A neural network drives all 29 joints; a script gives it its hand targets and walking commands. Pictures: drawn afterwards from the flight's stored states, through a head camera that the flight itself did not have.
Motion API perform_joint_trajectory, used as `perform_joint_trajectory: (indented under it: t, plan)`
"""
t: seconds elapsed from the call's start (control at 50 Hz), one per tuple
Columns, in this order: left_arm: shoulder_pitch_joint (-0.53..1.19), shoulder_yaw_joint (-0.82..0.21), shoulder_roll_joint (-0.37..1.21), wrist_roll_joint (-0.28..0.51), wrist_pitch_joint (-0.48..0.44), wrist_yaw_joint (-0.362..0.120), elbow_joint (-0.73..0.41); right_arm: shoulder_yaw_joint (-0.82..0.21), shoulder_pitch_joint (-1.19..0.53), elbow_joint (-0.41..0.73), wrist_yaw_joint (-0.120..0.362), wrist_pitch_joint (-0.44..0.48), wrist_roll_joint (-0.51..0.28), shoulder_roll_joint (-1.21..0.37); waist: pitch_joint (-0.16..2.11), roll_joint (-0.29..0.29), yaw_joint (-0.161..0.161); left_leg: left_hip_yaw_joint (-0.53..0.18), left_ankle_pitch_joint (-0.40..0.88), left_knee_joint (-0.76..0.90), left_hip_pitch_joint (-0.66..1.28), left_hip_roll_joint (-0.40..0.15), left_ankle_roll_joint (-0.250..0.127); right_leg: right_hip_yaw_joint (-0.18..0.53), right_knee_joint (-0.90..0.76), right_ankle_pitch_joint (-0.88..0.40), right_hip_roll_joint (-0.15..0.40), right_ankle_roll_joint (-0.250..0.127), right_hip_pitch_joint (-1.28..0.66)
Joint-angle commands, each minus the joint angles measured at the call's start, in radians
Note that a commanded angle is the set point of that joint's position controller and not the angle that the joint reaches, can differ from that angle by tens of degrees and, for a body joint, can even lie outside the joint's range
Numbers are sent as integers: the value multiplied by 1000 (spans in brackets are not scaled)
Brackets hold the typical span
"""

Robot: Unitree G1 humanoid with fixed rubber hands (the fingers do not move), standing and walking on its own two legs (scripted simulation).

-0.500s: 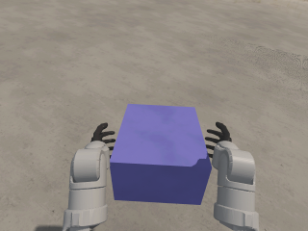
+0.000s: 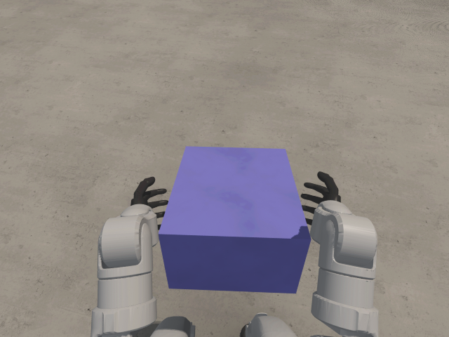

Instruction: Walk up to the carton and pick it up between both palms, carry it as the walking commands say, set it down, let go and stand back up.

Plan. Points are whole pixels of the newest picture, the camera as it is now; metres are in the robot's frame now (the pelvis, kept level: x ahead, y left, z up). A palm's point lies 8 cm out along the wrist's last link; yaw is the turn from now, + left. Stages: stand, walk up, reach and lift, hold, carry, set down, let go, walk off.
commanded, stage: carry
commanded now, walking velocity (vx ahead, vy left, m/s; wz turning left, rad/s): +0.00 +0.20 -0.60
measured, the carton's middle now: (233, 210) +0.35 -0.02 -0.05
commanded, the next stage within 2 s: none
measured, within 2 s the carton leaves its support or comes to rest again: neither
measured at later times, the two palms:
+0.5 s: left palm (86, 224) +0.28 +0.22 +0.06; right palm (278, 254) +0.21 -0.07 +0.10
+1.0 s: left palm (62, 242) +0.26 +0.27 +0.04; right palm out of the picture +0.09 +0.01 +0.07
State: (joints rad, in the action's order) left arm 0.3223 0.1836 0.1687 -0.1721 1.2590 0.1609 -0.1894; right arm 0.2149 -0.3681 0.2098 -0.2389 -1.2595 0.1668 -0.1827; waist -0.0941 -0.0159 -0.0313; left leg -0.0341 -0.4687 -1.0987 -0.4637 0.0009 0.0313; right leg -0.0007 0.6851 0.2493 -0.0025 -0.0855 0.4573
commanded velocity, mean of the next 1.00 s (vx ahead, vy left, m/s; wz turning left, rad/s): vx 0.00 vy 0.20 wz -0.60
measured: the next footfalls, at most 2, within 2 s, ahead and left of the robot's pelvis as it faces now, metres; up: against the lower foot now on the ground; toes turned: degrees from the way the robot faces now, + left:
left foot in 0.28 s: +0.02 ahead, +0.21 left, +0.00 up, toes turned -5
right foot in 0.62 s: -0.05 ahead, +0.09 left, +0.00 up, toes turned -26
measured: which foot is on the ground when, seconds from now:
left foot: up 0.00-0.26, down 0.28-0.62, up 0.64-0.92, down 0.94-1.00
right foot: down 0.00-0.32, up 0.34-0.60, down 0.62-0.96, up 0.98-1.00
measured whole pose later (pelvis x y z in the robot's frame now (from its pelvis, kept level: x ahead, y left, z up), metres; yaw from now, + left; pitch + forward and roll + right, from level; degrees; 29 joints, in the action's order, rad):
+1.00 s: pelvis -0.06 +0.30 -0.01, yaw -34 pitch +2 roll +1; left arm 0.31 0.19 0.16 -0.17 1.27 0.19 -0.19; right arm 0.18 -0.33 0.15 -0.24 -1.21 0.14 -0.17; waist 0.01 -0.10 -0.03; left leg 0.06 -0.34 -0.74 -0.43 -0.01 -0.01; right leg 0.14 0.82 0.39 0.02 0.06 0.55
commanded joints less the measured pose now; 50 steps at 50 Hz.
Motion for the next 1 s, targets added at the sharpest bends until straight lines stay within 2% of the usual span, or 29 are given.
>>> perform_joint_trajectory:
  t: [0.0,0.12,0.2,0.22,0.24,0.26,0.28,0.3,0.32,0.34,0.44,0.5,0.52,0.54,0.56,0.58,0.6,0.62,0.68,0.72,0.78,0.82,0.84,0.86,0.88,0.9,0.92,0.96,0.98]
  plan:
    - [651,-649,899,538,-58,-361,-313,-827,-512,107,386,31,-574,-1083,707,-187,53,45,8,46,-159,33,75,414,-266,-626,267,88,-629]
    - [576,-670,900,517,-57,-344,-344,-841,-484,200,383,31,-574,-1036,744,-259,68,28,-53,276,-71,44,59,488,-194,-751,278,-44,-633]
    - [564,-713,889,505,-53,-330,-358,-810,-421,157,402,22,-568,-1008,768,-260,55,97,53,639,253,51,31,453,-160,-691,266,-12,-400]
    - [598,-740,895,523,-50,-327,-369,-797,-400,150,409,23,-553,-1009,758,-129,33,56,177,756,480,-24,-5,344,-102,-508,187,43,-166]
    - [597,-755,906,519,-52,-320,-390,-788,-378,123,416,32,-547,-1009,793,166,37,-82,405,734,686,-203,-66,177,33,8,34,92,52]
    - [627,-790,938,535,-48,-324,-382,-770,-403,140,421,38,-533,-985,779,409,50,-248,938,623,775,-416,-171,9,331,364,-75,141,289]
    - [694,-799,929,539,-58,-317,-418,-757,-412,148,426,44,-538,-990,758,333,44,-122,1163,549,745,-468,-217,-41,494,371,7,124,336]
    - [704,-803,908,559,-55,-322,-438,-745,-350,83,429,45,-514,-1001,757,280,38,-76,1076,552,634,-435,-244,-28,470,335,36,119,275]
    - [727,-835,913,577,-55,-320,-464,-739,-358,98,428,55,-506,-1007,712,309,39,19,1028,546,589,-366,-232,-68,421,280,37,127,229]
    - [731,-835,939,574,-46,-320,-413,-738,-406,108,424,54,-508,-1011,671,258,42,34,1061,519,585,-346,-219,-88,414,248,25,129,249]
    - [673,-778,930,532,-25,-323,-265,-688,-397,30,433,38,-481,-978,655,312,44,86,1056,510,556,-304,-207,-138,284,212,10,114,142]
    - [671,-762,937,538,-19,-340,-209,-703,-379,-6,432,36,-460,-987,641,288,40,108,1020,435,543,-305,-187,-130,3,194,21,75,41]
    - [622,-744,926,522,-19,-344,-172,-708,-364,-31,435,31,-459,-972,661,205,54,119,961,372,491,-298,-181,-74,-112,165,40,56,-55]
    - [607,-727,925,512,-21,-355,-136,-713,-380,-43,437,35,-459,-962,655,109,74,116,798,301,332,-266,-136,54,-256,61,101,36,-212]
    - [566,-708,924,502,-21,-362,-90,-727,-382,-43,436,31,-461,-962,640,-71,74,156,444,237,74,-175,-71,308,-283,-175,258,-31,-380]
    - [532,-692,915,497,-24,-368,-59,-747,-408,-17,434,31,-465,-956,617,-320,55,157,-110,104,-175,-64,-8,608,-257,-620,450,-120,-520]
    - [499,-688,916,488,-28,-373,-36,-765,-469,6,438,35,-486,-958,550,-314,62,41,-196,0,-295,-38,26,673,-266,-638,480,-143,-498]
    - [525,-668,932,499,-31,-378,-53,-772,-476,2,436,33,-490,-981,521,-249,65,-4,-124,-73,-307,-33,24,574,-258,-596,436,-122,-493]
    - [638,-674,970,545,-46,-386,-68,-819,-612,72,437,37,-542,-1006,463,-218,60,13,-30,-25,-241,-33,16,440,-278,-469,321,-64,-371]
    - [633,-681,981,552,-51,-392,-87,-829,-643,110,438,49,-555,-1019,478,-266,57,49,-12,102,-159,-18,26,371,-286,-364,300,-48,-297]
    - [660,-663,958,524,-49,-371,-115,-812,-675,97,433,38,-580,-1032,515,-313,60,88,16,241,-10,6,36,346,-273,-299,275,-29,-245]
    - [656,-682,957,524,-46,-359,-141,-782,-604,64,434,32,-573,-1020,548,-275,60,98,-5,373,82,33,38,361,-234,-385,264,-24,-234]
    - [646,-680,947,509,-43,-351,-140,-775,-608,62,433,28,-577,-1020,577,-299,50,101,39,521,165,25,32,324,-184,-454,247,-6,-229]
    - [639,-693,939,499,-42,-339,-166,-761,-578,45,437,24,-576,-1023,632,-153,30,87,112,699,340,9,9,287,-116,-370,196,31,-131]
    - [670,-717,970,509,-40,-333,-194,-751,-593,66,445,27,-577,-1020,660,60,17,-48,258,752,512,-150,-41,160,33,-47,88,77,40]
    - [689,-744,995,522,-35,-332,-178,-741,-607,66,444,31,-564,-999,663,373,30,-278,647,714,621,-359,-139,-3,288,340,-53,136,293]
    - [717,-759,972,526,-43,-335,-227,-728,-535,32,447,33,-557,-1008,634,345,40,-217,872,623,537,-460,-215,-64,478,413,12,147,304]
    - [774,-805,973,575,-53,-337,-302,-736,-563,84,447,54,-555,-1012,628,261,38,-44,786,607,404,-382,-216,-79,456,336,48,138,190]
    - [809,-818,997,588,-51,-333,-299,-729,-578,83,443,54,-553,-1029,580,294,43,8,835,571,424,-340,-199,-102,404,309,42,148,208]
